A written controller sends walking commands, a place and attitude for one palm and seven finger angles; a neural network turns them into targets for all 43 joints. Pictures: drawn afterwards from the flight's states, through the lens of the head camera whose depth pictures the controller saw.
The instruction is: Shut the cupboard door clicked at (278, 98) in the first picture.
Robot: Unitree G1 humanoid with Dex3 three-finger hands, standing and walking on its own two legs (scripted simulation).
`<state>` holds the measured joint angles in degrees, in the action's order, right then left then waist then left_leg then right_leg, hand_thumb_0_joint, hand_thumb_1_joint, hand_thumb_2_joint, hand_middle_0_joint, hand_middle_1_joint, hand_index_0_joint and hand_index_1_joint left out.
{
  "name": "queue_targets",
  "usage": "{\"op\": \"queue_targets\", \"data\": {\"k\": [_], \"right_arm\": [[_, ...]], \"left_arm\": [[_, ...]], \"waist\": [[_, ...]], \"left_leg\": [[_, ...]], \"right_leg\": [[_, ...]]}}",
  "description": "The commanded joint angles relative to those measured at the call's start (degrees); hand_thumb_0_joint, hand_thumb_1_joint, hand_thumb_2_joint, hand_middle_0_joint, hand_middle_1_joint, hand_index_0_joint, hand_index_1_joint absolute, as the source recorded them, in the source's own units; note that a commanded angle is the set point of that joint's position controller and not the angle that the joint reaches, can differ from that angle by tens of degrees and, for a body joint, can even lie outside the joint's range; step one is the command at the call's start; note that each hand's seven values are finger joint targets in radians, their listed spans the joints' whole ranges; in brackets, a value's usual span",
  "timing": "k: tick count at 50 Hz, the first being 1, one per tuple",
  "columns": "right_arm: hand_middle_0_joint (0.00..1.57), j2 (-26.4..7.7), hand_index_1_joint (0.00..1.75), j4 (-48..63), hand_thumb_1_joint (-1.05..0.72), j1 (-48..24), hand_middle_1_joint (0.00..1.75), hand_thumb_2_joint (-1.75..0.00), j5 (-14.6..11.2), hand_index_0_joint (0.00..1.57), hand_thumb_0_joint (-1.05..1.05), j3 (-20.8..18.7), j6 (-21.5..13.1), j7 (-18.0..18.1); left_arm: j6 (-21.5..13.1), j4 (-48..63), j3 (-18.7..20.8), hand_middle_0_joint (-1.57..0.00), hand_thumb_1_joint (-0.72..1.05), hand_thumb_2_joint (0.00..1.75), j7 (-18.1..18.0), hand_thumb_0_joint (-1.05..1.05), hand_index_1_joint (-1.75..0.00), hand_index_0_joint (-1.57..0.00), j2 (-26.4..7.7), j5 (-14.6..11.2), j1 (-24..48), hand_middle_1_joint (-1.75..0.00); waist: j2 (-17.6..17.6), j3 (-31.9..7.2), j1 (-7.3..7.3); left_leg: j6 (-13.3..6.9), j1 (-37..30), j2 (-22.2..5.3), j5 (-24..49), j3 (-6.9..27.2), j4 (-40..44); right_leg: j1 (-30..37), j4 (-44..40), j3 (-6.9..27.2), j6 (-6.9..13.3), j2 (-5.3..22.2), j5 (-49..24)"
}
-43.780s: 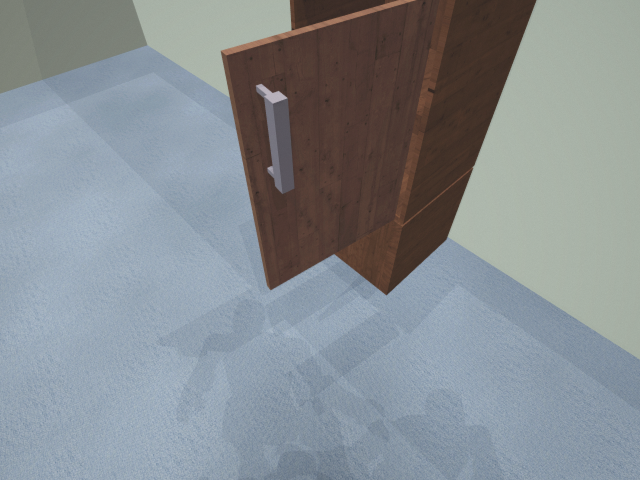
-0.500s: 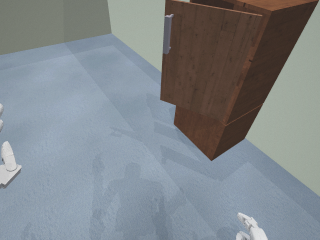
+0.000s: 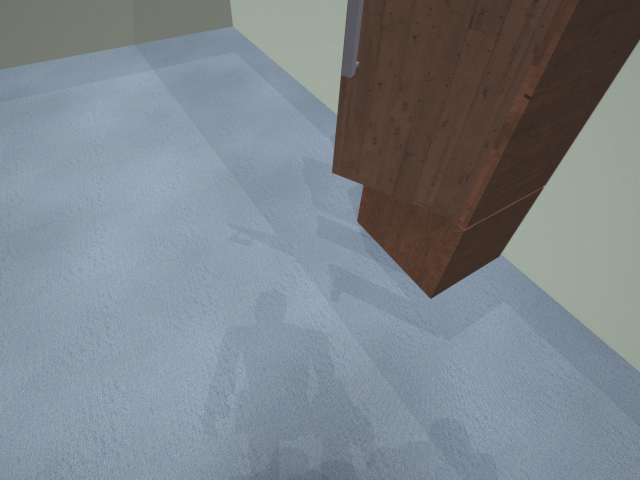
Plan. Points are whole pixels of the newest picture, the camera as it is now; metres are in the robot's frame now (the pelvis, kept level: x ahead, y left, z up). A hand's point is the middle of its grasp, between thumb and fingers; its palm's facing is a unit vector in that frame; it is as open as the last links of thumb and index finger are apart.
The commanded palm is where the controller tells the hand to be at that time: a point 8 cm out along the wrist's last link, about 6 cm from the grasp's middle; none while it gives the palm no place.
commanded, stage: let the arm hang, fingers relaxed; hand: left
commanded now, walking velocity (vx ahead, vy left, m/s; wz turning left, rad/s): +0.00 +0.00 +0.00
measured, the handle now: (356, 34) +1.02 -0.04 +0.11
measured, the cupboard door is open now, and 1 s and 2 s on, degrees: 28 28 28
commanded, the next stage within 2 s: look to check the result in 0.68 s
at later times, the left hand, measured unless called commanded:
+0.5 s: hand out of the picture -0.02 +0.16 -0.17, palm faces +0.01 -0.99 -0.14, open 7.4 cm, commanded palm none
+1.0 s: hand out of the picture +0.01 +0.20 -0.17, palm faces -0.01 -0.98 -0.21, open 7.4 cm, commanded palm none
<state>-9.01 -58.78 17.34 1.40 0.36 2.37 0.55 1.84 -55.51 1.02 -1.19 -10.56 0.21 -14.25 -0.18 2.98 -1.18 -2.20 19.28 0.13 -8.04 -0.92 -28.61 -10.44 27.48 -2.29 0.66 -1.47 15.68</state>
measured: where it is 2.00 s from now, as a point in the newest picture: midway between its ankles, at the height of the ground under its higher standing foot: outside the picture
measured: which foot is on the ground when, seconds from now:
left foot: down 0.00-1.00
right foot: down 0.00-1.00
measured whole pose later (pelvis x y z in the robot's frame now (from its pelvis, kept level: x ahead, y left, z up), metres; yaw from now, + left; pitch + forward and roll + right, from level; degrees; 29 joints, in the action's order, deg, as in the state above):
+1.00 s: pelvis +0.03 +0.01 +0.01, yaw -2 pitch -2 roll +0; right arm -9.1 -65.4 16.3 0.6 -1.0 0.3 1.5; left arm 0.0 -66.2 0.7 -1.7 -9.6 0.6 -17.4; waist 0.5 2.1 -0.9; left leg -3.5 12.8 2.0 -7.1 -3.9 -21.5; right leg -5.8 22.7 0.6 -0.8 0.7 15.1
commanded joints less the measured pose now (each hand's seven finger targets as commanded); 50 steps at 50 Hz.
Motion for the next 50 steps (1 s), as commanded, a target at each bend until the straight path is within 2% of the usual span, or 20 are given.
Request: {"op": "queue_targets", "data": {"k": [1, 4, 9, 17, 21, 26, 28, 30, 36, 43, 50], "right_arm": [[0.20, -7.7, 0.30, 1.8, -0.90, -0.3, 0.30, -0.90, -0.3, 0.20, 0.00, -2.3, -1.6, 1.2], [0.20, -6.7, 0.30, -0.3, -0.90, 1.4, 0.30, -0.90, -0.5, 0.20, 0.00, -2.3, -1.8, 1.3], [0.20, -5.4, 0.30, -2.9, -0.90, 2.7, 0.30, -0.90, -0.7, 0.20, 0.00, -2.1, -1.7, 1.3], [0.20, -4.2, 0.30, -4.6, -0.90, 2.9, 0.30, -0.90, -0.8, 0.20, 0.00, -1.8, -1.7, 1.4], [0.20, -4.1, 0.30, -4.8, -0.90, 3.2, 0.30, -0.90, -0.8, 0.20, 0.00, -1.8, -1.8, 1.5], [0.20, -4.0, 0.30, -4.8, -0.90, 3.2, 0.30, -0.90, -0.8, 0.20, 0.00, -1.7, -2.1, 1.6], [0.20, -3.8, 0.30, -4.9, -0.90, 3.1, 0.30, -0.90, -0.7, 0.20, 0.00, -1.7, -2.2, 1.6], [0.20, -4.0, 0.30, -4.9, -0.90, 3.1, 0.30, -0.90, -0.7, 0.20, 0.00, -1.7, -2.2, 1.6], [0.20, -4.8, 0.30, -4.7, -0.90, 3.4, 0.30, -0.90, -0.7, 0.20, 0.00, -1.9, -2.5, 1.7], [0.20, -6.0, 0.30, -4.7, -0.90, 2.5, 0.30, -0.90, -0.7, 0.20, 0.00, -2.1, -2.6, 1.6], [0.20, -8.2, 0.30, -4.4, -0.90, 0.7, 0.30, -0.90, -0.8, 0.20, 0.00, -2.5, -2.8, 1.5]], "left_arm": [[-1.4, -2.0, 0.7, -0.20, 0.90, 0.90, -0.2, 0.00, -0.30, -0.20, -5.3, 0.4, -4.3, -0.30], [-1.9, -4.7, 0.4, -0.20, 0.90, 0.90, -0.3, 0.00, -0.30, -0.20, -4.6, 0.4, -5.5, -0.30], [-2.2, -7.8, -0.1, -0.20, 0.90, 0.90, -0.6, 0.00, -0.30, -0.20, -4.0, 0.4, -7.1, -0.30], [-2.3, -10.0, -0.4, -0.20, 0.90, 0.90, -1.0, 0.00, -0.30, -0.20, -2.7, 0.5, -9.5, -0.30], [-2.3, -10.3, -0.3, -0.20, 0.90, 0.90, -1.0, 0.00, -0.30, -0.20, -2.3, 0.6, -10.4, -0.30], [-2.5, -10.2, -0.2, -0.20, 0.90, 0.90, -1.1, 0.00, -0.30, -0.20, -2.0, 0.5, -10.2, -0.30], [-2.5, -10.2, -0.2, -0.20, 0.90, 0.90, -1.1, 0.00, -0.30, -0.20, -1.6, 0.5, -10.0, -0.30], [-2.4, -10.1, -0.1, -0.20, 0.90, 0.90, -1.1, 0.00, -0.30, -0.20, -1.6, 0.5, -10.1, -0.30], [-2.6, -9.7, 0.1, -0.20, 0.90, 0.90, -1.1, 0.00, -0.30, -0.20, -2.4, 0.5, -9.4, -0.30], [-2.5, -9.5, 0.3, -0.20, 0.90, 0.90, -1.0, 0.00, -0.30, -0.20, -3.5, 0.5, -8.2, -0.30], [-2.7, -9.2, 0.6, -0.20, 0.90, 0.90, -0.9, 0.00, -0.30, -0.20, -5.8, 0.6, -6.7, -0.30]], "waist": [[5.5, -0.3, 1.05], [0.4, -1.4, 0.50], [-1.3, 0.6, 0.02], [-0.8, 3.4, 0.00], [0.6, 3.4, 0.27], [0.6, 2.8, 0.32], [1.8, 3.4, 0.39], [1.4, 3.6, 0.47], [0.9, 1.8, 0.50], [0.4, 2.5, 0.56], [-0.3, 1.4, 0.50]], "left_leg": [[0.1, -2.4, -6.7, -14.2, 9.7, 13.6], [0.3, -5.5, -6.1, -10.6, 7.9, 12.4], [0.4, -8.4, -5.7, -7.4, 5.8, 11.3], [0.3, -8.6, -5.3, -6.7, 5.1, 11.2], [0.3, -8.4, -5.3, -7.2, 5.2, 11.5], [0.2, -8.4, -5.2, -5.2, 5.4, 11.4], [0.2, -8.1, -5.2, -6.2, 5.7, 12.0], [0.2, -7.4, -5.3, -7.5, 6.0, 12.5], [0.0, -8.5, -5.5, -4.9, 6.0, 12.1], [-0.1, -8.8, -6.0, -6.1, 6.6, 13.3], [-0.3, -10.5, -6.1, -4.2, 6.3, 13.1]], "right_leg": [[-1.3, -7.8, 5.4, 1.9, 4.6, 1.9], [-2.1, -9.4, 6.3, 2.0, 5.3, 1.9], [-5.4, -11.0, 6.8, 1.8, 5.9, 3.2], [-7.1, -11.4, 7.1, 1.6, 6.1, 3.9], [-6.8, -11.0, 7.0, 1.5, 6.0, 3.5], [-5.1, -10.5, 6.6, 1.5, 6.0, 0.9], [-5.3, -10.3, 6.6, 1.5, 6.0, 1.0], [-4.9, -10.1, 6.3, 1.4, 5.9, 1.3], [-3.1, -9.9, 6.2, 1.5, 6.0, -0.9], [-3.1, -9.7, 6.1, 1.4, 6.0, -0.6], [-2.3, -10.2, 6.4, 1.5, 6.4, -1.6]]}}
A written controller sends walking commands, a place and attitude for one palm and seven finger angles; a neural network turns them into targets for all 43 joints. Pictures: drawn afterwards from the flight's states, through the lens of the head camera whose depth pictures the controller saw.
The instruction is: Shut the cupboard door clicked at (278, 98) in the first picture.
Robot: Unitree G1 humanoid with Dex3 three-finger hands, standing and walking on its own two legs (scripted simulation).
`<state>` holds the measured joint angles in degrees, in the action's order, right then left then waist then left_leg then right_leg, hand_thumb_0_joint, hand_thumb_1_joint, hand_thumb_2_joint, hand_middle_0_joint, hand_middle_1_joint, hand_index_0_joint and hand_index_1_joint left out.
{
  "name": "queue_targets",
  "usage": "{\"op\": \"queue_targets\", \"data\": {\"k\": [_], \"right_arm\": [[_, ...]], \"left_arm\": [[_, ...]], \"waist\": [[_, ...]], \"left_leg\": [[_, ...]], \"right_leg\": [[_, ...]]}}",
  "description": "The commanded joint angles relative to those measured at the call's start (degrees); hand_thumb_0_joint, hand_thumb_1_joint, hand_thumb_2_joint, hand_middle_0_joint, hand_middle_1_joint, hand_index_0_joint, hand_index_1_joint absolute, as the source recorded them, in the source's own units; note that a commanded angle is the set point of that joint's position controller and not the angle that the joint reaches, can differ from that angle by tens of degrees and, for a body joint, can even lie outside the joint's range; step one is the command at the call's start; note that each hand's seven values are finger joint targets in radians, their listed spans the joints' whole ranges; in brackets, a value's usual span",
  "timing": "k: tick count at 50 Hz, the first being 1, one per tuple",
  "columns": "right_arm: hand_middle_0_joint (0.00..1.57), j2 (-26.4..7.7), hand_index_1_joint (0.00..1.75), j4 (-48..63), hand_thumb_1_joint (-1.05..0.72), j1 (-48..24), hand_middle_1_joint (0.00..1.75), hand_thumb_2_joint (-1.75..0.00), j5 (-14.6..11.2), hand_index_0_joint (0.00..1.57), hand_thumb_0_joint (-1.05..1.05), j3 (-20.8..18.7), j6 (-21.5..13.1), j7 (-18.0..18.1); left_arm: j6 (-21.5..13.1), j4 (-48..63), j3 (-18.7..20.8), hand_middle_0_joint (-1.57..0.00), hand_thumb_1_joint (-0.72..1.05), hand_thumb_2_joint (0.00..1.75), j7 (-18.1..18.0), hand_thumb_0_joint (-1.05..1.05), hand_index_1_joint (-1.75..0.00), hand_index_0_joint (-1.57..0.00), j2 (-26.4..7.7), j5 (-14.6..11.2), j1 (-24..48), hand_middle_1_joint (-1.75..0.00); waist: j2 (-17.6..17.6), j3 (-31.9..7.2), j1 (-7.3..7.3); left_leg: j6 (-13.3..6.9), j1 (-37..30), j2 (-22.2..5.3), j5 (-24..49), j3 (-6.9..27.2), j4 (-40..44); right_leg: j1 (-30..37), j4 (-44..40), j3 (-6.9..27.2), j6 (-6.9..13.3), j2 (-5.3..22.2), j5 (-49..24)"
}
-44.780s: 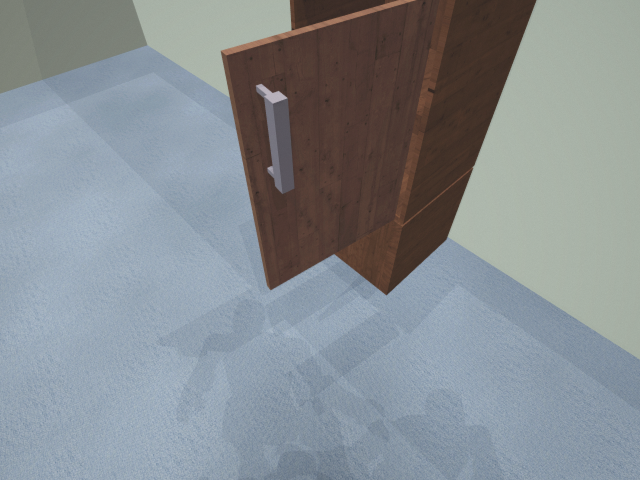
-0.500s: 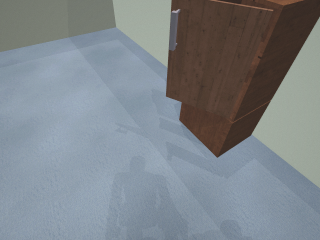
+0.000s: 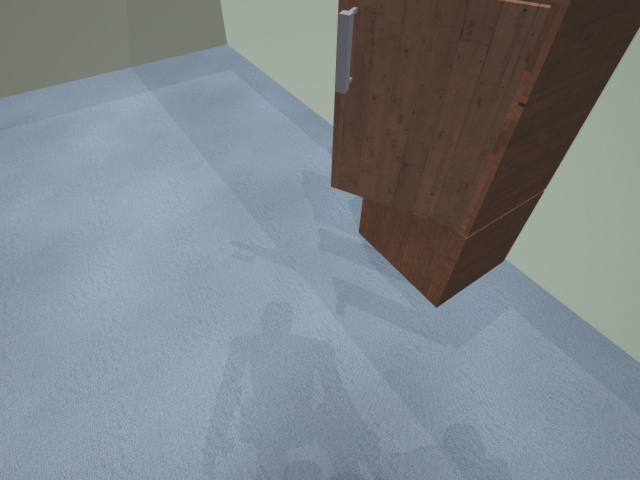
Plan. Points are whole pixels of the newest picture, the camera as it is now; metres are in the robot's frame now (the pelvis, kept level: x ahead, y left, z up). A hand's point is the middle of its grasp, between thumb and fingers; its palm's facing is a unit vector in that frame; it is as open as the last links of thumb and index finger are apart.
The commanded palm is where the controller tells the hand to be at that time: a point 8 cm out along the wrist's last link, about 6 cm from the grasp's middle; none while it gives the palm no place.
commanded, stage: look to check the result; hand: left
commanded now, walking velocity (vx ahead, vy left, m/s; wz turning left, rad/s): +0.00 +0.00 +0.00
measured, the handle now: (347, 51) +0.99 -0.02 +0.10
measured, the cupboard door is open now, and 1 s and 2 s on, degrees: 28 28 28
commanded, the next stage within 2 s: walk to a spot facing it in 0.24 s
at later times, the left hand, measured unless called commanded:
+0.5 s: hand out of the picture +0.04 +0.20 -0.17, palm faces +0.03 -0.96 -0.26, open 7.4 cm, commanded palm none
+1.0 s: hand out of the picture +0.09 +0.24 -0.16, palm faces +0.31 -0.92 -0.23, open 7.4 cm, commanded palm none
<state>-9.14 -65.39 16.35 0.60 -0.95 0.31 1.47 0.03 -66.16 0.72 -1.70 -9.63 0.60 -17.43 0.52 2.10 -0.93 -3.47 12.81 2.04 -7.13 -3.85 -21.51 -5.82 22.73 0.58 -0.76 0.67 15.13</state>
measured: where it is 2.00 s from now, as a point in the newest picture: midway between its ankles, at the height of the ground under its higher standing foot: (305, 479)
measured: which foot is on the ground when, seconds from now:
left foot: down 0.00-1.00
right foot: down 0.00-0.74, up 0.76-1.00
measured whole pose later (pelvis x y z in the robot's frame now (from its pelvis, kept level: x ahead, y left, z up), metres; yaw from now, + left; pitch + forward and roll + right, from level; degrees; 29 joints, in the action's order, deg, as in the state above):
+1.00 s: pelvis +0.07 +0.02 +0.00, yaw +19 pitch +1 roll +0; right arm -10.7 -57.6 19.5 1.6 -2.4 -1.1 0.5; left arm 1.1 -54.0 4.3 1.3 -12.8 1.7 -8.8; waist 0.0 4.4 -2.4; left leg -4.0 13.6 3.8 -12.3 0.9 -24.8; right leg -31.5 57.2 0.3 -3.0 4.5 15.5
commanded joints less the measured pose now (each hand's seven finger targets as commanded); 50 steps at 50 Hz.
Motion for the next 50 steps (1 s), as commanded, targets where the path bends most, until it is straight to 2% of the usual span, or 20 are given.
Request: {"op": "queue_targets", "data": {"k": [1, 10, 18, 21, 25, 28, 30, 31, 32, 34, 35, 36, 37, 38, 39, 40, 41, 44, 46, 50], "right_arm": [[0.20, -8.5, 0.30, 2.4, -0.90, 1.4, 0.30, -0.90, -0.1, 0.20, 0.00, -1.2, -0.8, 0.5], [0.20, -11.5, 0.30, 2.7, -0.90, -1.9, 0.30, -0.90, 0.0, 0.20, 0.00, -1.4, -0.9, 0.3], [0.20, -13.9, 0.30, 3.2, -0.90, -4.7, 0.30, -0.90, 0.0, 0.20, 0.00, -1.4, -1.2, 0.2], [0.20, -10.2, 0.30, 3.5, -0.90, -3.9, 0.30, -0.90, 0.0, 0.20, 0.00, -0.7, -0.4, -0.2], [0.20, -10.9, 0.30, 5.7, -0.90, -4.6, 0.30, -0.90, 0.3, 0.20, 0.00, -1.4, 0.8, -0.5], [0.20, -10.3, 0.30, 8.1, -0.90, -4.8, 0.30, -0.90, 0.4, 0.20, 0.00, -2.2, 1.5, -0.8], [0.20, -9.0, 0.30, 9.6, -0.90, -4.8, 0.30, -0.90, 0.8, 0.20, 0.00, -2.5, 2.0, -1.0], [0.20, -9.3, 0.30, 10.8, -0.90, -5.3, 0.30, -0.90, 0.9, 0.20, 0.00, -3.0, 2.2, -1.1], [0.20, -8.9, 0.30, 11.8, -0.90, -6.0, 0.30, -0.90, 0.7, 0.20, 0.00, -3.1, 1.8, -1.4], [0.20, -8.1, 0.30, 12.8, -0.90, -4.4, 0.30, -0.90, 0.4, 0.20, 0.00, -2.7, 1.2, -2.0], [0.20, -8.1, 0.30, 12.1, -0.90, -1.7, 0.30, -0.90, 0.7, 0.20, 0.00, -2.6, 0.9, -2.2], [0.20, -10.0, 0.30, 11.0, -0.90, 3.6, 0.30, -0.90, 1.1, 0.20, 0.00, -3.1, 0.3, -2.3], [0.20, -16.3, 0.30, 10.2, -0.90, 9.3, 0.30, -0.90, 2.2, 0.20, 0.00, -4.7, -0.1, -1.9], [0.20, -17.7, 0.30, 8.9, -0.90, 13.6, 0.30, -0.90, 2.0, 0.20, 0.00, -5.1, 0.0, -1.3], [0.20, -17.0, 0.30, 9.4, -0.90, 12.3, 0.30, -0.90, 1.7, 0.20, 0.00, -5.0, 0.1, -1.1], [0.20, -15.9, 0.30, 10.7, -0.90, 8.9, 0.30, -0.90, 1.6, 0.20, 0.00, -4.6, -0.4, -0.7], [0.20, -14.1, 0.30, 11.6, -0.90, 6.0, 0.30, -0.90, 1.5, 0.20, 0.00, -4.2, -1.0, -0.5], [0.20, -12.5, 0.30, 11.6, -0.90, 4.9, 0.30, -0.90, 1.1, 0.20, 0.00, -3.7, -2.4, 0.0], [0.20, -12.4, 0.30, 11.1, -0.90, 6.0, 0.30, -0.90, 0.8, 0.20, 0.00, -3.7, -2.7, 0.1], [0.20, -12.1, 0.30, 10.5, -0.90, 6.3, 0.30, -0.90, 0.9, 0.20, 0.00, -4.0, -2.4, -0.2]], "left_arm": [[-1.0, 1.6, 0.9, -0.20, 0.90, 0.90, -0.4, 0.00, -0.30, -0.20, -7.4, 0.2, -3.4, -0.30], [-1.1, 1.9, 1.1, -0.20, 0.90, 0.90, 0.0, 0.00, -0.30, -0.20, -10.2, 0.3, -0.1, -0.30], [-1.4, 2.4, 1.3, -0.20, 0.90, 0.90, 0.2, 0.00, -0.30, -0.20, -12.5, 0.3, 3.0, -0.30], [-0.4, 2.6, 1.0, -0.20, 0.90, 0.90, -0.2, 0.00, -0.30, -0.20, -9.6, 0.1, 2.0, -0.30], [0.7, 4.6, 2.2, -0.20, 0.90, 0.90, -0.4, 0.00, -0.30, -0.20, -11.0, 0.2, 1.7, -0.30], [1.0, 7.0, 3.5, -0.20, 0.90, 0.90, -0.5, 0.00, -0.30, -0.20, -12.6, 0.4, 2.1, -0.30], [0.7, 9.0, 4.1, -0.20, 0.90, 0.90, -0.6, 0.00, -0.30, -0.20, -13.3, 0.5, 3.5, -0.30], [0.6, 10.0, 4.3, -0.20, 0.90, 0.90, -0.7, 0.00, -0.30, -0.20, -13.3, 0.8, 4.0, -0.30], [0.2, 10.7, 4.7, -0.20, 0.90, 0.90, -0.7, 0.00, -0.30, -0.20, -13.4, 1.1, 5.2, -0.30], [-0.3, 11.6, 5.5, -0.20, 0.90, 0.90, -0.2, 0.00, -0.30, -0.20, -14.4, 1.2, 6.5, -0.30], [-0.3, 11.9, 5.5, -0.20, 0.90, 0.90, 0.3, 0.00, -0.30, -0.20, -14.7, 0.9, 6.2, -0.30], [-0.3, 12.3, 5.5, -0.20, 0.90, 0.90, 0.8, 0.00, -0.30, -0.20, -13.8, 0.5, 5.6, -0.30], [-0.1, 14.4, 4.7, -0.20, 0.90, 0.90, 1.7, 0.00, -0.30, -0.20, -9.9, 0.0, 4.5, -0.30], [0.1, 17.4, 4.1, -0.20, 0.90, 0.90, 1.6, 0.00, -0.30, -0.20, -10.3, 0.7, 9.9, -0.30], [0.2, 18.0, 4.4, -0.20, 0.90, 0.90, 1.6, 0.00, -0.30, -0.20, -10.0, 1.0, 13.1, -0.30], [-0.2, 17.9, 4.4, -0.20, 0.90, 0.90, 1.9, 0.00, -0.30, -0.20, -9.4, 1.0, 13.7, -0.30], [-0.5, 17.4, 4.5, -0.20, 0.90, 0.90, 2.3, 0.00, -0.30, -0.20, -9.8, 1.2, 12.7, -0.30], [-0.7, 16.1, 4.6, -0.20, 0.90, 0.90, 2.7, 0.00, -0.30, -0.20, -8.1, 1.2, 8.7, -0.30], [-0.8, 16.5, 4.3, -0.20, 0.90, 0.90, 2.8, 0.00, -0.30, -0.20, -7.5, 1.2, 9.1, -0.30], [-0.8, 18.7, 4.0, -0.20, 0.90, 0.90, 3.0, 0.00, -0.30, -0.20, -6.8, 1.1, 13.1, -0.30]], "waist": [[-1.1, 1.8, 0.29], [0.1, 2.3, 0.16], [-0.5, 0.7, 0.07], [0.2, 0.7, 0.32], [0.6, 1.3, 0.89], [-4.3, 0.4, 1.09], [-10.8, 0.6, 1.21], [-12.0, 1.2, 1.37], [-10.4, 3.2, 0.94], [-7.5, 2.6, -0.43], [-5.1, 1.3, -1.35], [2.4, -1.1, -3.46], [21.1, -1.1, -5.24], [19.6, -1.1, -7.24], [9.3, 1.3, -6.20], [6.0, 3.7, -4.42], [3.4, 4.1, -2.71], [2.9, -1.3, -1.16], [2.8, -3.1, -1.45], [5.1, -0.4, -2.17]], "left_leg": [[0.9, -4.5, -8.1, -3.3, 8.8, 5.2], [1.3, -5.0, -8.3, -4.7, 9.3, 6.4], [1.4, -6.6, -8.6, 0.3, 9.4, 5.6], [1.8, -3.6, -8.1, 3.1, 10.0, 3.3], [1.6, 2.9, -7.3, 2.1, 12.1, -0.3], [2.5, 7.6, -4.2, 0.9, 10.0, -7.9], [4.0, 11.0, -1.7, -11.6, 4.1, -21.0], [4.2, 13.6, -2.7, -18.6, 3.0, -28.5], [4.3, 16.2, -5.1, -21.3, 3.2, -30.1], [4.1, 13.1, -7.0, -20.3, 2.1, -19.5], [3.7, 6.1, -4.9, -15.1, -1.2, -13.5], [1.4, -4.4, -4.7, -11.0, 2.4, -5.7], [-5.7, -11.8, -17.3, -9.3, 27.5, 2.3], [-9.2, -11.4, -23.0, -16.7, 38.9, 9.2], [-8.3, -5.8, -22.5, -27.5, 39.0, 11.2], [-7.3, -0.1, -20.7, -31.3, 37.2, 12.0], [-6.2, 1.9, -18.8, -29.6, 33.9, 12.3], [-6.2, -3.7, -14.6, -15.9, 25.5, 9.7], [-7.1, -6.8, -13.7, -11.7, 24.2, 8.8], [-8.1, -4.6, -12.9, -12.8, 23.2, 9.3]], "right_leg": [[-6.6, -5.8, 3.7, 3.0, 4.4, -1.9], [-6.3, -6.8, 4.1, 3.0, 4.8, -1.0], [-4.6, -7.4, 4.3, 2.9, 5.2, -3.4], [-3.4, -4.9, 2.1, 2.1, 5.9, -3.9], [-2.8, -1.1, 0.5, 2.8, 7.3, -2.4], [-1.8, -1.3, 2.5, 5.8, 12.0, -3.6], [-1.5, -5.3, 6.1, 10.1, 19.0, -3.0], [-1.6, -6.4, 6.8, 11.8, 21.6, -4.3], [-0.4, -5.5, 6.0, 12.3, 23.1, -7.2], [1.6, 0.9, 0.2, 9.2, 21.8, -10.7], [-1.1, 5.6, -3.8, 6.6, 19.0, -9.3], [-8.8, 16.7, -8.2, 3.3, 14.5, -5.4], [-23.7, 34.4, -12.8, -1.6, 4.4, 10.6], [-30.8, 43.4, -4.9, -0.7, 2.2, 21.3], [-32.6, 46.4, -0.4, 0.2, 4.0, 16.6], [-32.2, 46.7, 1.2, 0.2, 5.1, 11.5], [-31.5, 46.4, 1.7, -0.3, 5.5, 6.7], [-30.9, 41.0, 1.2, -1.8, 4.9, 1.4], [-31.3, 37.1, 0.4, -2.3, 4.2, 0.4], [-29.9, 27.2, -0.7, -2.9, 3.5, -0.4]]}}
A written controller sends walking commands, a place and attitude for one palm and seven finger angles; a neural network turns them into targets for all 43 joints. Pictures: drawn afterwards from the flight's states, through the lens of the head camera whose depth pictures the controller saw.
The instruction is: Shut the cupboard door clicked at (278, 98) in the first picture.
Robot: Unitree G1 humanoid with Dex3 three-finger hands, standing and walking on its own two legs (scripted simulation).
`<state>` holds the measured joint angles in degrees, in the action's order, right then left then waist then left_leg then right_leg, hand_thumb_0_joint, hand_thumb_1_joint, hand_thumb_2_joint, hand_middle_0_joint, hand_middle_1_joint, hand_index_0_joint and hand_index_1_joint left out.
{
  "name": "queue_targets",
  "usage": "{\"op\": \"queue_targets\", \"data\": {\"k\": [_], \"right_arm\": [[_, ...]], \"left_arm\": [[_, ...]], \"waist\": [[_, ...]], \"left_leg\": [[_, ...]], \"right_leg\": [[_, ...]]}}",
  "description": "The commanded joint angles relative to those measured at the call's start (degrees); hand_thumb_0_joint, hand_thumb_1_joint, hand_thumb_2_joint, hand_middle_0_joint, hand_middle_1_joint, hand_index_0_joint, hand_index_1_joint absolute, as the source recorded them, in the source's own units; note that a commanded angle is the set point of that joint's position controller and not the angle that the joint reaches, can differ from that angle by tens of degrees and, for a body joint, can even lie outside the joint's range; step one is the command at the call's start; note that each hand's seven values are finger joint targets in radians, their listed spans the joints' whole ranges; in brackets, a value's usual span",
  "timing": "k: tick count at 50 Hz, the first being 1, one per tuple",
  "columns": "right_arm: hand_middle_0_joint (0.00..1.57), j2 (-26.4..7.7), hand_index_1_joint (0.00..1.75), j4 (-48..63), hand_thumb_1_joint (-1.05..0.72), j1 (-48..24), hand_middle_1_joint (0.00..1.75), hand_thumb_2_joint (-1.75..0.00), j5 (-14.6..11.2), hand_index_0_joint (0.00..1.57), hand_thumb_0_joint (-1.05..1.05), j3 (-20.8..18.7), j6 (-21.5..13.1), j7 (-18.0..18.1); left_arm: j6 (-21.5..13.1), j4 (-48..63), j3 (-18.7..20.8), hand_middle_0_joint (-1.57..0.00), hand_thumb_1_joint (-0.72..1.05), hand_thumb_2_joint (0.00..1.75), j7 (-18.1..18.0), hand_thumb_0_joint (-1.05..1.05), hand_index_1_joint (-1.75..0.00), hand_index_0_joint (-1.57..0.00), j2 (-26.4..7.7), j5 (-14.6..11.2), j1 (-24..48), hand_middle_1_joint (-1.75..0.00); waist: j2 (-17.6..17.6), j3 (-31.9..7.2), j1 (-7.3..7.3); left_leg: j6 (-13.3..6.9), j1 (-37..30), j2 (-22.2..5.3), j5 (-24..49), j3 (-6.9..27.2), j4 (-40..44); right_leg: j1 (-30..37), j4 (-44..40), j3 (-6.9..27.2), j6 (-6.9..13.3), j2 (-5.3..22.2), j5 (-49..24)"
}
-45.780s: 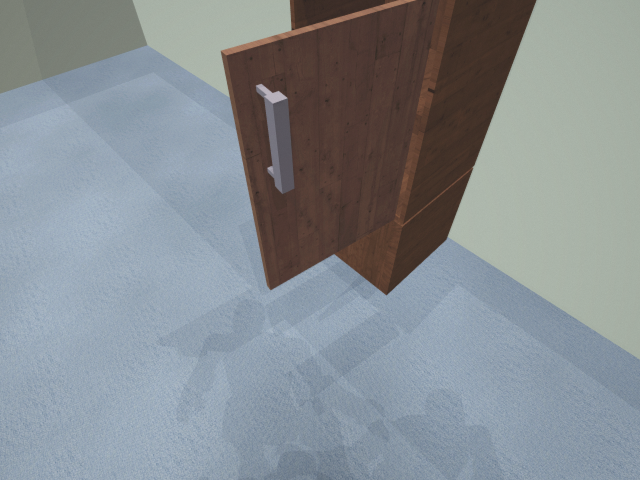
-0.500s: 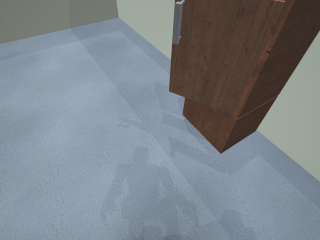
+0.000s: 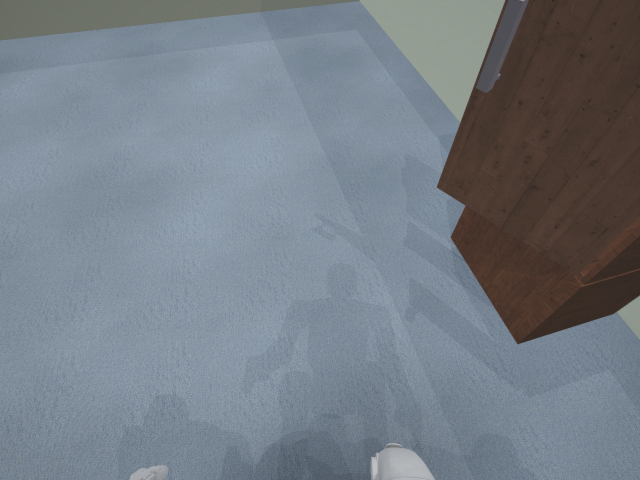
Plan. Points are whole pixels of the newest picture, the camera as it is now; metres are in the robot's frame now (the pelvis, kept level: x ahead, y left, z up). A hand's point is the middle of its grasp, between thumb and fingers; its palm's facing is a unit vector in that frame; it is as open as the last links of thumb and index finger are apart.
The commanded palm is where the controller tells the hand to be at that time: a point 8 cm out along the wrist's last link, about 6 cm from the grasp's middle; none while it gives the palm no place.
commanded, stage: walk to a spot facing it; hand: left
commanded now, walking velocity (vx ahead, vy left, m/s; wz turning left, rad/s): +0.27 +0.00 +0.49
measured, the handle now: (505, 43) +0.86 -0.35 +0.10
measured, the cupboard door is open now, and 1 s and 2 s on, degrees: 28 28 28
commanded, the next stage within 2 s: turn to face it in 0.50 s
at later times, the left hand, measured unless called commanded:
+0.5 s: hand out of the picture +0.10 +0.14 -0.17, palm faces +0.38 -0.89 -0.24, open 7.3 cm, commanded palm none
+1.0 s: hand (216, 469) +0.16 +0.15 -0.18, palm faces +0.38 -0.90 -0.21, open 7.4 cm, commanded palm none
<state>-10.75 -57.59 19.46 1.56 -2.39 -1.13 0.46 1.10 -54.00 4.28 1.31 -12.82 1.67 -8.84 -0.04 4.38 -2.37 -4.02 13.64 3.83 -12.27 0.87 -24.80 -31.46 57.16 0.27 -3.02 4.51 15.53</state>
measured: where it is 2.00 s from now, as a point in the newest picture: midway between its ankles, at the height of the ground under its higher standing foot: (320, 472)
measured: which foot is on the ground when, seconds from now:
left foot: down 0.00-0.18, up 0.20-0.58, down 0.60-1.00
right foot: up 0.00-0.16, down 0.18-0.58, up 0.60-0.86, down 0.88-1.00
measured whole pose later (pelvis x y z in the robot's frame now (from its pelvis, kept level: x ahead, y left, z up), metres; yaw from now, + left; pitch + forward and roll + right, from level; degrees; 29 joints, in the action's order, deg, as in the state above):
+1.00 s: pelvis +0.20 -0.02 -0.01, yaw +19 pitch +0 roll +0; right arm -10.9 -54.1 6.2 0.2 -2.4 3.4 0.5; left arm 2.3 -56.1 2.8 0.1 -8.8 1.8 -15.2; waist 1.3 4.8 2.3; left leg 0.5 19.6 -0.1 -29.1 -3.4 -48.1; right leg -19.1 34.0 2.3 -1.1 1.1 15.5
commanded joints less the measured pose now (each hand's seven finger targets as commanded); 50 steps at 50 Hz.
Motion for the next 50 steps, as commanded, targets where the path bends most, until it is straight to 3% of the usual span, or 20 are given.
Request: {"op": "queue_targets", "data": {"k": [1, 4, 7, 8, 9, 10, 12, 15, 25, 27, 28, 29, 30, 31, 33, 35, 41, 44, 46, 50], "right_arm": [[0.20, -10.9, 0.30, 2.6, -0.90, 3.0, 0.30, -0.90, 0.0, 0.20, 0.00, -2.7, -0.8, 0.7], [0.20, -11.3, 0.30, 2.9, -0.90, 1.5, 0.30, -0.90, 0.2, 0.20, 0.00, -3.1, -0.4, 0.4], [0.20, -10.7, 0.30, 3.9, -0.90, -2.6, 0.30, -0.90, -0.3, 0.20, 0.00, -3.2, 0.0, 0.3], [0.20, -7.7, 0.30, 4.7, -0.90, -2.4, 0.30, -0.90, -1.0, 0.20, 0.00, -2.7, -0.2, -0.1], [0.20, -4.9, 0.30, 6.7, -0.90, -1.2, 0.30, -0.90, -1.1, 0.20, 0.00, -2.2, -0.4, 0.0], [0.20, -7.4, 0.30, 7.0, -0.90, -3.3, 0.30, -0.90, 0.1, 0.20, 0.00, -3.0, 0.1, -0.4], [0.20, -6.8, 0.30, 6.2, -0.90, -3.6, 0.30, -0.90, 0.1, 0.20, 0.00, -2.8, 1.2, -0.7], [0.20, -4.4, 0.30, 5.4, -0.90, -4.1, 0.30, -0.90, -0.1, 0.20, 0.00, -2.3, 2.7, -1.9], [0.20, -3.9, 0.30, 11.5, -0.90, -14.1, 0.30, -0.90, -0.5, 0.20, 0.00, -0.9, 3.0, -2.8], [0.20, -6.1, 0.30, 11.4, -0.90, -10.3, 0.30, -0.90, -0.3, 0.20, 0.00, -1.3, 2.5, -2.6], [0.20, -9.2, 0.30, 10.3, -0.90, -5.6, 0.30, -0.90, 0.0, 0.20, 0.00, -2.0, 2.1, -2.5], [0.20, -16.6, 0.30, 10.0, -0.90, -1.2, 0.30, -0.90, 0.7, 0.20, 0.00, -3.8, 1.5, -2.0], [0.20, -19.9, 0.30, 9.1, -0.90, 2.2, 0.30, -0.90, -0.2, 0.20, 0.00, -4.2, 2.0, -1.2], [0.20, -18.4, 0.30, 9.6, -0.90, 0.4, 0.30, -0.90, -0.4, 0.20, 0.00, -3.4, 1.9, -0.4], [0.20, -13.5, 0.30, 10.6, -0.90, -6.9, 0.30, -0.90, -0.1, 0.20, 0.00, -2.1, 1.5, 0.9], [0.20, -10.4, 0.30, 10.3, -0.90, -11.3, 0.30, -0.90, 0.0, 0.20, 0.00, -0.8, 1.2, 1.3], [0.20, -10.3, 0.30, 7.0, -0.90, -14.2, 0.30, -0.90, -0.7, 0.20, 0.00, -1.2, 2.4, 1.0], [0.20, -6.3, 0.30, 8.2, -0.90, -12.3, 0.30, -0.90, -1.2, 0.20, 0.00, -1.6, 3.6, 0.3], [0.20, -5.3, 0.30, 9.1, -0.90, -13.4, 0.30, -0.90, -1.0, 0.20, 0.00, -1.6, 4.1, 0.5], [0.20, -4.7, 0.30, 8.6, -0.90, -12.3, 0.30, -0.90, -1.8, 0.20, 0.00, -1.2, 2.2, 1.3]], "left_arm": [[-2.1, 6.9, 0.4, -0.20, 0.90, 0.90, 0.1, 0.00, -0.30, -0.20, -3.7, 0.1, 5.0, -0.30], [-2.1, 7.5, 0.5, -0.20, 0.90, 0.90, 0.1, 0.00, -0.30, -0.20, -3.9, 0.0, 5.1, -0.30], [-2.9, 4.8, 1.4, -0.20, 0.90, 0.90, -0.3, 0.00, -0.30, -0.20, -5.8, 0.0, -4.3, -0.30], [-3.7, 3.2, 2.5, -0.20, 0.90, 0.90, -1.0, 0.00, -0.30, -0.20, -10.2, 0.4, -10.8, -0.30], [-3.7, 2.9, 3.6, -0.20, 0.90, 0.90, -1.8, 0.00, -0.30, -0.20, -15.7, 0.7, -15.2, -0.30], [-2.8, 3.0, 2.9, -0.20, 0.90, 0.90, -2.1, 0.00, -0.30, -0.20, -14.1, -0.3, -13.7, -0.30], [-2.9, 5.0, 2.2, -0.20, 0.90, 0.90, -2.8, 0.00, -0.30, -0.20, -9.2, -0.1, -6.2, -0.30], [-3.5, 4.9, 0.8, -0.20, 0.90, 0.90, -2.8, 0.00, -0.30, -0.20, -5.2, -0.2, -4.0, -0.30], [-2.7, 3.9, 1.8, -0.20, 0.90, 0.90, -3.1, 0.00, -0.30, -0.20, -9.4, 0.2, -9.4, -0.30], [-2.5, 4.6, 2.3, -0.20, 0.90, 0.90, -2.9, 0.00, -0.30, -0.20, -10.8, -0.1, -8.8, -0.30], [-2.3, 5.1, 2.1, -0.20, 0.90, 0.90, -2.7, 0.00, -0.30, -0.20, -10.9, -0.5, -8.6, -0.30], [-1.9, 7.0, 1.7, -0.20, 0.90, 0.90, -2.3, 0.00, -0.30, -0.20, -7.5, -1.1, -9.6, -0.30], [-1.6, 9.1, 0.3, -0.20, 0.90, 0.90, -2.5, 0.00, -0.30, -0.20, -6.3, -0.7, -7.5, -0.30], [-1.0, 9.6, 0.1, -0.20, 0.90, 0.90, -3.1, 0.00, -0.30, -0.20, -6.6, -0.5, -6.0, -0.30], [-0.3, 5.8, 0.0, -0.20, 0.90, 0.90, -3.1, 0.00, -0.30, -0.20, -5.2, -0.7, -5.8, -0.30], [0.4, 2.8, -0.5, -0.20, 0.90, 0.90, -2.5, 0.00, -0.30, -0.20, -3.5, -0.7, -8.6, -0.30], [0.3, -1.2, -1.1, -0.20, 0.90, 0.90, -1.5, 0.00, -0.30, -0.20, -3.1, -0.2, -12.6, -0.30], [-0.2, 1.0, 0.5, -0.20, 0.90, 0.90, -1.6, 0.00, -0.30, -0.20, -10.1, 0.6, -9.7, -0.30], [-0.3, 1.6, 1.5, -0.20, 0.90, 0.90, -1.9, 0.00, -0.30, -0.20, -11.8, 0.4, -8.5, -0.30], [0.0, 2.0, 2.8, -0.20, 0.90, 0.90, -2.9, 0.00, -0.30, -0.20, -9.5, 0.3, -7.5, -0.30]], "waist": [[6.3, -2.8, -0.69], [7.5, -1.8, -0.17], [4.7, -3.7, 4.74], [-5.9, -6.6, 7.49], [-20.3, -10.4, 8.53], [-11.2, -6.0, 7.16], [-13.6, -2.4, 3.46], [-9.0, -2.4, 0.72], [-9.6, -4.7, 3.53], [-8.3, -7.8, 1.32], [-3.3, -11.3, -1.24], [14.0, -15.7, -3.30], [16.5, -17.6, -4.62], [7.3, -15.9, -3.17], [12.1, -10.6, -1.00], [8.2, -7.6, 2.12], [5.3, -3.6, 4.44], [-9.1, 0.2, 2.71], [-20.0, -2.5, 4.14], [-12.2, -9.8, 4.09]], "left_leg": [[-7.4, -5.6, -14.3, -7.7, 18.4, 12.2], [-6.8, -1.1, -13.8, -8.0, 18.2, 10.7], [-3.7, 10.1, -9.9, -7.0, 15.0, 0.7], [-0.7, 21.0, -4.7, -13.6, 10.2, -11.7], [3.0, 28.0, 1.9, -24.8, 0.3, -31.3], [3.2, 27.6, -2.2, -23.3, 2.6, -40.1], [4.0, 26.8, -7.0, -15.4, 2.6, -47.6], [5.7, 20.8, -7.8, -8.0, -0.3, -44.7], [5.1, 13.2, -5.6, -8.0, -7.7, -17.3], [4.3, 3.9, -3.8, -2.4, -8.9, -8.1], [3.3, -7.8, -5.4, 8.4, -6.8, -2.7], [-4.6, -20.8, -22.1, 32.3, 14.7, -1.6], [-11.9, -22.1, -30.5, 47.5, 22.6, -0.4], [-11.7, -19.1, -29.7, 42.3, 18.2, -1.4], [-8.6, -8.7, -24.4, 30.9, 12.2, 1.3], [-6.1, -3.9, -20.0, 24.0, 6.1, 3.3], [-1.5, 2.5, -17.1, 1.0, -1.3, 1.0], [4.6, 5.7, -5.9, -16.4, -8.5, -13.1], [4.9, 7.8, -3.6, -20.3, -4.7, -26.2], [5.3, 11.0, -4.5, -17.8, -0.7, -18.5]], "right_leg": [[-3.2, -10.0, -0.9, -0.6, -0.8, -0.7], [4.2, -17.1, -2.2, -0.6, -2.5, -0.7], [25.4, -29.1, -2.2, -0.1, -3.9, -3.8], [39.2, -37.2, 8.5, 2.4, 5.6, 5.0], [43.0, -45.2, 29.4, 9.0, 22.8, 13.2], [34.7, -46.6, 27.2, 11.2, 23.5, 17.9], [23.8, -46.9, 22.7, 11.4, 21.1, 19.6], [19.6, -42.9, 1.5, 9.2, 14.7, -8.5], [28.9, -31.8, -8.6, 8.3, 16.7, -37.2], [27.6, -24.0, -11.7, 6.2, 15.7, -37.7], [21.3, -14.8, -13.1, 3.7, 14.6, -31.1], [4.4, 0.1, -14.4, -1.1, 6.2, 2.6], [-1.4, 9.3, -7.0, -1.2, 2.1, 25.9], [-2.4, 10.6, -2.6, -0.7, 2.6, 22.9], [0.4, 9.1, 0.3, -0.8, 3.2, 16.5], [5.1, 3.6, -0.2, -0.3, 1.6, 11.2], [18.1, -23.9, -3.9, 0.8, -2.7, -2.5], [11.5, -37.8, 16.7, 7.2, 8.8, -8.3], [13.0, -43.1, 24.5, 12.8, 11.3, -7.2], [27.9, -31.3, 18.8, 13.1, 8.9, -36.2]]}}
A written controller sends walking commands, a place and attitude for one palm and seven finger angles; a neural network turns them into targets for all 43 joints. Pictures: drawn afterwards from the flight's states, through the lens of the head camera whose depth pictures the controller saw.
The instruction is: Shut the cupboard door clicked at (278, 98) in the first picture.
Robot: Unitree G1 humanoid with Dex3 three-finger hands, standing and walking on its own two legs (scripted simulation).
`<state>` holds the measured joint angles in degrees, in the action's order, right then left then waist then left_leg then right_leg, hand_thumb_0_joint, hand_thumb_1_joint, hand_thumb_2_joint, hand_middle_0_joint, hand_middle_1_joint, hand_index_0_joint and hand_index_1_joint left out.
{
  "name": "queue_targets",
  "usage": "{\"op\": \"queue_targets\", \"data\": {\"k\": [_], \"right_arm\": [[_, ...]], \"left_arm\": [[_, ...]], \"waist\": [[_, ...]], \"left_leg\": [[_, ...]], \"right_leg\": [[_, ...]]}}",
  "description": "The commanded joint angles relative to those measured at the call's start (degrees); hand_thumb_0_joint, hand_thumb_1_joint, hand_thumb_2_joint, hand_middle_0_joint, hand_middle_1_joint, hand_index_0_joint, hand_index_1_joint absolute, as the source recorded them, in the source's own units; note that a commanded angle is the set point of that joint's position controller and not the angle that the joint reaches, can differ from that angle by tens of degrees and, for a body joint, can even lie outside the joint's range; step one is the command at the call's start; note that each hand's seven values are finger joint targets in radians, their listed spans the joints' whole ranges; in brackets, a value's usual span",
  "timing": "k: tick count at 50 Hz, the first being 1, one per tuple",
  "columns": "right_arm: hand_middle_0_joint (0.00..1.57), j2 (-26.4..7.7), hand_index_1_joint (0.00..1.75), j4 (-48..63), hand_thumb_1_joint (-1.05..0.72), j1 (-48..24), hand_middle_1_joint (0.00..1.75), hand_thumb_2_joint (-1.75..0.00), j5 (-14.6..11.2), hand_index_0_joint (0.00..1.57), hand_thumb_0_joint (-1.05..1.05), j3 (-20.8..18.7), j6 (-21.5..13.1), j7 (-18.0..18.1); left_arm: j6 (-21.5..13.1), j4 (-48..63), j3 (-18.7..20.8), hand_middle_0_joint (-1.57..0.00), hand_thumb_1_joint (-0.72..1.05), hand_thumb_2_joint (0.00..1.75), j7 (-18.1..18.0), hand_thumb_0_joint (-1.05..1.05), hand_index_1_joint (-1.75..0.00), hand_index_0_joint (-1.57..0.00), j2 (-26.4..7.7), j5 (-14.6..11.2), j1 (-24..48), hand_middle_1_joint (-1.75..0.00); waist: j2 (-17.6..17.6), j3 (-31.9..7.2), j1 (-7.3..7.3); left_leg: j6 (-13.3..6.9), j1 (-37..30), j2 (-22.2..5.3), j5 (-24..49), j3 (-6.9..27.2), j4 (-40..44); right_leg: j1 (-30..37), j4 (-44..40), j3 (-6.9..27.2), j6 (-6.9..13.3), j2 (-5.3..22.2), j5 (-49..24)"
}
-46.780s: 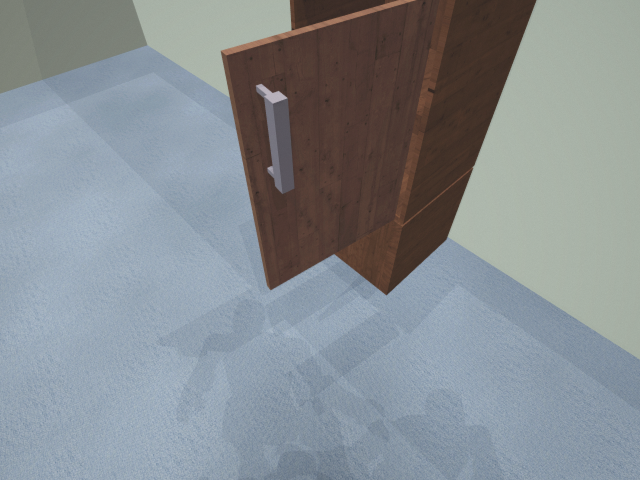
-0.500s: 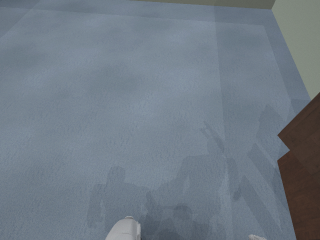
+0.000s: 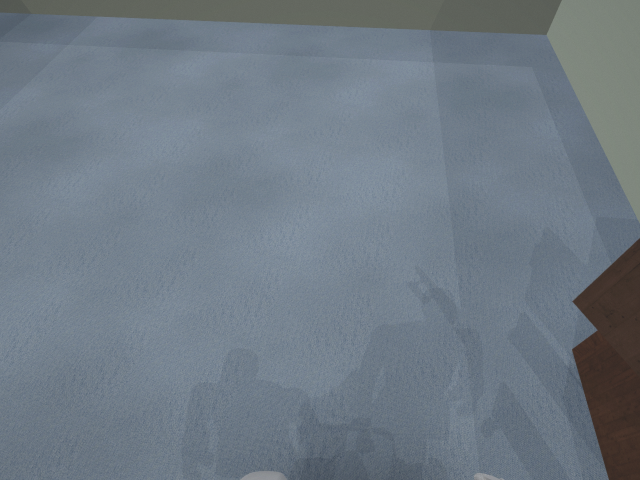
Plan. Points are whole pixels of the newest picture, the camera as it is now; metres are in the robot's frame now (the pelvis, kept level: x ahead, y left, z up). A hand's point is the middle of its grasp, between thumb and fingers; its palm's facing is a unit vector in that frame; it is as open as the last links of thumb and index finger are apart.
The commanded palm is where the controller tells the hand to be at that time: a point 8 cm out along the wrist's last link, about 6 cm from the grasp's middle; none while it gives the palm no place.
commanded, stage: turn to face it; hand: left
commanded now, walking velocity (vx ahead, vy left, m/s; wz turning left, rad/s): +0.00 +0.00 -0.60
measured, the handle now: out of the picture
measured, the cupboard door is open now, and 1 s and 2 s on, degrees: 28 28 28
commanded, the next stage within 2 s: take the last steps up to it in 1.66 s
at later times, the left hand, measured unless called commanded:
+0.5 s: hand (242, 414) +0.22 +0.15 -0.14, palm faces -0.33 -0.89 -0.31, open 7.4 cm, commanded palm none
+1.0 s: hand (252, 414) +0.22 +0.13 -0.15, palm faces -0.55 -0.81 -0.20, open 7.4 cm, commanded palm none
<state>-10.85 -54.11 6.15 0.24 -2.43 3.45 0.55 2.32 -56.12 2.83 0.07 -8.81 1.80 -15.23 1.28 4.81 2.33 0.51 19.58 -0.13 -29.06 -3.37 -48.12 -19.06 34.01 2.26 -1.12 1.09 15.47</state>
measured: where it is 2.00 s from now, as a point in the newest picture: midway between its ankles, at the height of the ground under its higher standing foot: outside the picture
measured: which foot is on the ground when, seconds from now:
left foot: down 0.00-0.42, up 0.44-0.76, down 0.78-1.00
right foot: down 0.00-0.10, up 0.12-0.40, down 0.42-0.78, up 0.80-1.00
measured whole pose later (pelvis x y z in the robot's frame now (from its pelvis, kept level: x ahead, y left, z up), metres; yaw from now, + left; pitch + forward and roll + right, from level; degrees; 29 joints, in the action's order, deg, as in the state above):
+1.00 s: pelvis +0.02 +0.02 +0.01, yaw -37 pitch +0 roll -2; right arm -12.3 -50.3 12.5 2.0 -1.6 1.0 1.4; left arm 5.2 -50.5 5.1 2.6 -14.5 1.0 -8.7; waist 0.5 6.3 0.3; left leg 0.8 14.0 -7.9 -16.4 -8.4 -31.3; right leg -24.5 52.8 -3.2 -2.6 0.5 26.6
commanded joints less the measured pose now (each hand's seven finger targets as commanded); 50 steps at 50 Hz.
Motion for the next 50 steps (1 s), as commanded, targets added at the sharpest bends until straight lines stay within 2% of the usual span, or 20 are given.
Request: {"op": "queue_targets", "data": {"k": [1, 3, 5, 6, 11, 16, 19, 20, 21, 22, 23, 27, 33, 36, 37, 38, 39, 41, 44, 50], "right_arm": [[0.20, -4.3, 0.30, 4.3, -0.90, 2.6, 0.30, -0.90, -0.6, 0.20, 0.00, -1.1, -2.6, 1.4], [0.20, -5.4, 0.30, 2.4, -0.90, 8.4, 0.30, -0.90, -0.1, 0.20, 0.00, -1.2, -3.5, 1.9], [0.20, -12.5, 0.30, 3.5, -0.90, 9.0, 0.30, -0.90, 1.2, 0.20, 0.00, -2.5, -3.5, 2.3], [0.20, -11.5, 0.30, 3.2, -0.90, 9.4, 0.30, -0.90, 1.7, 0.20, 0.00, -2.2, -3.5, 2.4], [0.20, -11.0, 0.30, 4.1, -0.90, 8.0, 0.30, -0.90, 1.8, 0.20, 0.00, -2.1, -3.4, 2.5], [0.20, -13.2, 0.30, 3.2, -0.90, 10.4, 0.30, -0.90, 1.7, 0.20, 0.00, -2.7, -3.1, 1.8], [0.20, -14.3, 0.30, 4.4, -0.90, 8.1, 0.30, -0.90, 1.1, 0.20, 0.00, -2.9, -2.9, 1.2], [0.20, -12.2, 0.30, 5.6, -0.90, 8.0, 0.30, -0.90, 0.4, 0.20, 0.00, -2.7, -2.8, 0.7], [0.20, -8.2, 0.30, 8.4, -0.90, 5.1, 0.30, -0.90, 0.3, 0.20, 0.00, -1.6, -2.5, 0.5], [0.20, -9.0, 0.30, 8.9, -0.90, 3.2, 0.30, -0.90, 0.4, 0.20, 0.00, -1.3, -1.4, 1.1], [0.20, -8.4, 0.30, 8.6, -0.90, 3.3, 0.30, -0.90, 0.3, 0.20, 0.00, -1.4, -1.4, 1.3], [0.20, -8.2, 0.30, 6.5, -0.90, 6.3, 0.30, -0.90, 0.6, 0.20, 0.00, -1.3, -1.1, 0.7], [0.20, -7.3, 0.30, 8.1, -0.90, 5.7, 0.30, -0.90, 0.3, 0.20, 0.00, -1.4, -1.5, 0.6], [0.20, -7.4, 0.30, 7.1, -0.90, 9.6, 0.30, -0.90, 0.0, 0.20, 0.00, -1.4, -2.4, 1.0], [0.20, -9.3, 0.30, 6.3, -0.90, 12.3, 0.30, -0.90, 0.2, 0.20, 0.00, -1.6, -3.1, 1.3], [0.20, -14.7, 0.30, 6.6, -0.90, 12.8, 0.30, -0.90, 1.1, 0.20, 0.00, -2.5, -3.8, 1.5], [0.20, -17.7, 0.30, 7.5, -0.90, 13.4, 0.30, -0.90, 1.5, 0.20, 0.00, -3.0, -3.7, 1.9], [0.20, -14.4, 0.30, 7.9, -0.90, 10.2, 0.30, -0.90, 1.8, 0.20, 0.00, -2.1, -4.3, 2.1], [0.20, -12.6, 0.30, 8.6, -0.90, 6.6, 0.30, -0.90, 1.9, 0.20, 0.00, -1.8, -3.8, 2.1], [0.20, -14.6, 0.30, 6.7, -0.90, 8.4, 0.30, -0.90, 1.7, 0.20, 0.00, -2.9, -3.0, 1.4]], "left_arm": [[-1.0, 4.2, 4.4, -0.20, 0.90, 0.90, -1.8, 0.00, -0.30, -0.20, -13.5, 0.0, -0.4, -0.30], [-0.6, 5.1, 3.9, -0.20, 0.90, 0.90, -1.5, 0.00, -0.30, -0.20, -11.7, -1.0, 2.4, -0.30], [-0.3, 7.9, 2.9, -0.20, 0.90, 0.90, -0.5, 0.00, -0.30, -0.20, -7.5, -1.2, 3.3, -0.30], [0.4, 8.1, 3.2, -0.20, 0.90, 0.90, -0.6, 0.00, -0.30, -0.20, -9.1, -0.4, 6.0, -0.30], [1.0, 8.1, 2.6, -0.20, 0.90, 0.90, 1.2, 0.00, -0.30, -0.20, -7.5, -0.7, 8.4, -0.30], [0.6, 9.8, 2.1, -0.20, 0.90, 0.90, 1.8, 0.00, -0.30, -0.20, -8.2, -0.6, 10.4, -0.30], [0.0, 8.7, 2.7, -0.20, 0.90, 0.90, 1.5, 0.00, -0.30, -0.20, -10.8, -0.5, 4.7, -0.30], [-0.7, 7.6, 3.5, -0.20, 0.90, 0.90, 0.9, 0.00, -0.30, -0.20, -15.5, -0.1, 0.2, -0.30], [-1.5, 6.8, 4.5, -0.20, 0.90, 0.90, 0.1, 0.00, -0.30, -0.20, -20.8, -0.3, -3.0, -0.30], [-1.2, 6.8, 4.4, -0.20, 0.90, 0.90, -0.7, 0.00, -0.30, -0.20, -21.1, -1.0, -3.5, -0.30], [-1.1, 8.0, 4.3, -0.20, 0.90, 0.90, -1.3, 0.00, -0.30, -0.20, -19.3, -0.6, 0.3, -0.30], [-0.9, 11.4, 3.2, -0.20, 0.90, 0.90, -1.3, 0.00, -0.30, -0.20, -15.9, -0.4, 8.4, -0.30], [-0.6, 11.6, 4.1, -0.20, 0.90, 0.90, -0.5, 0.00, -0.30, -0.20, -17.1, 0.0, 7.6, -0.30], [-0.2, 11.7, 4.1, -0.20, 0.90, 0.90, -0.2, 0.00, -0.30, -0.20, -16.1, -0.4, 9.2, -0.30], [0.1, 12.3, 3.8, -0.20, 0.90, 0.90, -0.1, 0.00, -0.30, -0.20, -14.6, -0.8, 9.8, -0.30], [0.3, 13.3, 3.2, -0.20, 0.90, 0.90, 0.4, 0.00, -0.30, -0.20, -10.6, -1.4, 7.8, -0.30], [0.0, 14.4, 2.9, -0.20, 0.90, 0.90, 0.8, 0.00, -0.30, -0.20, -10.1, -1.1, 8.9, -0.30], [0.1, 13.0, 3.6, -0.20, 0.90, 0.90, 1.3, 0.00, -0.30, -0.20, -12.0, -0.2, 9.6, -0.30], [0.8, 11.7, 3.2, -0.20, 0.90, 0.90, 2.3, 0.00, -0.30, -0.20, -9.6, -0.7, 8.8, -0.30], [0.6, 11.5, 2.5, -0.20, 0.90, 0.90, 2.6, 0.00, -0.30, -0.20, -8.4, -0.8, 8.9, -0.30]], "waist": [[-10.8, -11.3, -1.31], [-5.3, -12.6, -3.95], [15.0, -8.3, -4.07], [13.3, -5.6, -4.63], [8.2, -3.4, -3.23], [10.7, -4.8, -4.24], [6.9, -6.4, -0.43], [-3.4, -10.1, 1.47], [-16.4, -9.4, 2.81], [-11.9, -8.5, 3.15], [-15.3, -8.3, 1.11], [-8.5, -8.7, -3.08], [-10.3, -7.6, -2.51], [-10.1, -7.9, -4.74], [-5.1, -9.3, -5.94], [10.1, -10.2, -5.61], [16.5, -8.6, -6.15], [10.8, -8.0, -4.25], [9.2, -6.7, -3.10], [11.9, -6.5, -4.26]], "left_leg": [[0.9, 1.4, -0.4, 3.3, 2.9, 12.3], [0.5, -13.6, -3.1, 18.4, 2.8, 26.9], [-9.4, -17.3, -24.0, 35.3, 19.3, 31.4], [-11.7, -15.5, -24.6, 39.5, 18.7, 30.1], [-8.7, -16.3, -18.7, 50.3, 3.3, 25.1], [-6.6, -15.0, -19.5, 48.2, 0.1, 22.2], [-2.6, -8.5, -17.5, 41.6, -3.6, 12.7], [0.9, 0.0, -13.2, 28.7, -8.0, 1.3], [3.7, 13.5, -4.0, -6.2, -7.0, -13.3], [3.1, 14.9, -5.1, -7.9, 2.6, -19.1], [3.2, 17.6, -5.6, -5.0, 4.5, -21.6], [4.2, 9.4, -5.5, 4.2, 3.0, -14.8], [3.7, 4.0, -2.7, 4.3, 1.8, 0.5], [3.1, -5.9, -1.5, 11.8, 1.7, 15.5], [1.9, -12.6, -4.3, 13.8, 4.1, 24.1], [-2.7, -18.4, -17.2, 16.3, 17.7, 30.5], [-9.1, -15.6, -27.8, 22.6, 26.2, 33.2], [-10.5, -12.6, -24.9, 35.3, 20.5, 29.8], [-8.1, -13.3, -19.2, 40.2, 6.3, 26.6], [-6.9, -11.4, -20.3, 35.3, 1.1, 23.9]], "right_leg": [[15.3, -6.2, 16.5, 9.9, 11.1, -36.6], [5.3, -2.0, 12.3, 5.1, 6.3, -26.6], [-10.8, 14.5, -0.1, -0.5, -2.7, 15.2], [-12.6, 23.8, 1.0, -0.8, -1.6, 17.5], [-11.0, 22.3, -3.6, -1.1, 0.5, 11.4], [-1.7, 8.1, -7.2, 0.7, -1.1, 7.3], [11.0, -5.7, -7.6, 2.2, -1.1, -5.9], [21.4, -10.1, 2.8, 5.3, 8.1, -18.6], [23.5, -12.6, 20.8, 12.7, 21.7, -39.3], [19.2, -12.7, 20.5, 15.5, 22.1, -36.1], [18.3, -13.1, 21.0, 15.2, 19.1, -30.0], [10.0, -11.6, 11.0, 11.7, 12.1, -25.3], [6.2, -11.8, 16.1, 11.4, 10.6, -17.0], [0.5, -8.6, 17.2, 8.0, 8.0, -14.1], [-4.2, -4.9, 14.7, 5.3, 4.8, -9.3], [-12.6, 5.9, 7.0, 1.6, -3.5, 4.7], [-15.6, 20.1, -0.7, -0.6, -4.8, 19.9], [-15.4, 33.6, 1.1, -1.2, -1.2, 16.6], [-12.8, 29.5, -2.5, -2.3, 0.3, 12.9], [-2.2, 10.1, -7.8, -0.8, -1.3, 10.0]]}}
